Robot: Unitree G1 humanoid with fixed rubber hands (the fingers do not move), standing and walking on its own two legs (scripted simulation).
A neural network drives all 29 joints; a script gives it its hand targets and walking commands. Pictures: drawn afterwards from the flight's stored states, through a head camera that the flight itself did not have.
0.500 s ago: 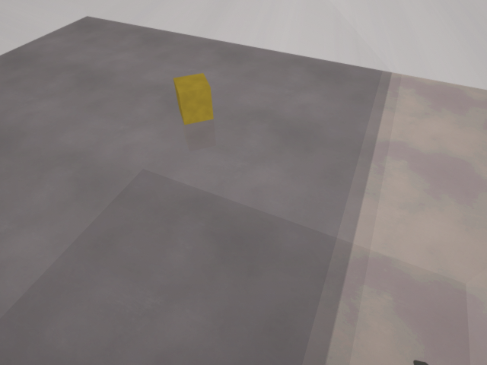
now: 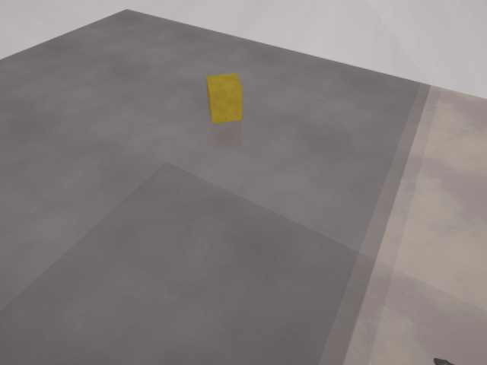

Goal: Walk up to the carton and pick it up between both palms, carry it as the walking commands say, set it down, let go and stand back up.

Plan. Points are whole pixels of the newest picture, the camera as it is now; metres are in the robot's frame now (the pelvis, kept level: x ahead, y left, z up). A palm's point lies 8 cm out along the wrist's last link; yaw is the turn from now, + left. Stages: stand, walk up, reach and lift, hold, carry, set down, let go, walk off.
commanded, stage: walk up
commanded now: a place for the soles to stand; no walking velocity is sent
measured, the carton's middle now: (223, 98) +1.87 +0.14 -0.66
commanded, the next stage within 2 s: none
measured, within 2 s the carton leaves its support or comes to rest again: neither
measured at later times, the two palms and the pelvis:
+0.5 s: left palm (56, 268) +0.33 +0.39 -0.08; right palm (398, 302) +0.27 -0.28 -0.10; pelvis +0.22 +0.06 -0.02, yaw +4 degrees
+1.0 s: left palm (66, 214) +0.49 +0.45 -0.12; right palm (317, 146) +0.69 -0.19 -0.08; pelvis +0.50 +0.11 -0.02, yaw +6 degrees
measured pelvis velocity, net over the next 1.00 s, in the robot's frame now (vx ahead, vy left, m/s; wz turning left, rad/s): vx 0.50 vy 0.11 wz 0.11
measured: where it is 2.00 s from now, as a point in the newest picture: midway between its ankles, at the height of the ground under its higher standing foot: (220, 204)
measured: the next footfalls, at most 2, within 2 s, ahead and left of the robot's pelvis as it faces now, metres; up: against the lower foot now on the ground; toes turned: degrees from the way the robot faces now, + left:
left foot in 0.14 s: +0.17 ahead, +0.19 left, +0.00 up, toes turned +7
right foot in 0.52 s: +0.40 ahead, -0.06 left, +0.00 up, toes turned -1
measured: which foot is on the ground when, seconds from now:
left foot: up 0.00-0.12, down 0.14-0.52, up 0.54-0.90, down 0.92-1.00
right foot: down 0.00-0.14, up 0.16-0.50, down 0.52-0.92, up 0.94-1.00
